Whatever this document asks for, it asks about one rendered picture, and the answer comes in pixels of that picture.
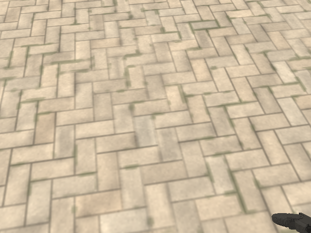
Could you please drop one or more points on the right robot hand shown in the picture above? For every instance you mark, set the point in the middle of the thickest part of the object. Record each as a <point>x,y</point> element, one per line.
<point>299,222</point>

